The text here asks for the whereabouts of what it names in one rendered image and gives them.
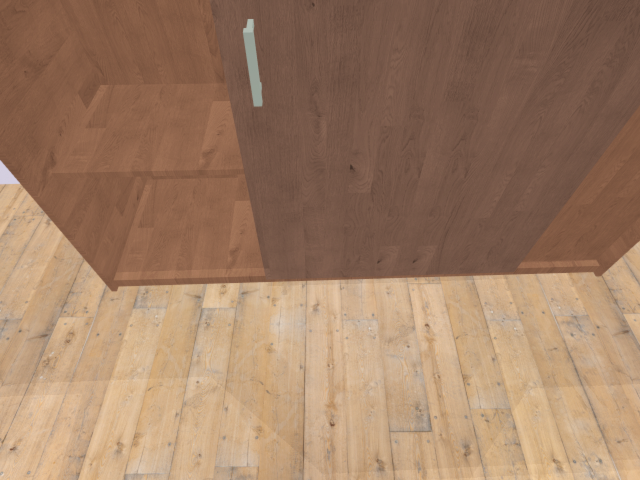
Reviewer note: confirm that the handle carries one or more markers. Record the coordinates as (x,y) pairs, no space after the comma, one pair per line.
(249,41)

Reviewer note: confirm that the wardrobe door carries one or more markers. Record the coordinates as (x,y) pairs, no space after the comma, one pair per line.
(602,208)
(422,137)

